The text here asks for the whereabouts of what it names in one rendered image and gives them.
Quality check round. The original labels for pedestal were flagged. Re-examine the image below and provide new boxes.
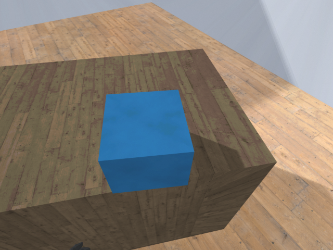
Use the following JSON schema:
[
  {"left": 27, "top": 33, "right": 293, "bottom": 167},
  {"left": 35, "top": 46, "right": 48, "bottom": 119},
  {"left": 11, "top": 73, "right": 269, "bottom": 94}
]
[{"left": 0, "top": 48, "right": 277, "bottom": 250}]

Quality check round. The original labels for carton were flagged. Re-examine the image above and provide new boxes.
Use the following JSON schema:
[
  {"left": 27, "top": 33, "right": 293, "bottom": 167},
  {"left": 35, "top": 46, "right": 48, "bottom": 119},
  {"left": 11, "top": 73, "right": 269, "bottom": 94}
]
[{"left": 98, "top": 90, "right": 194, "bottom": 193}]

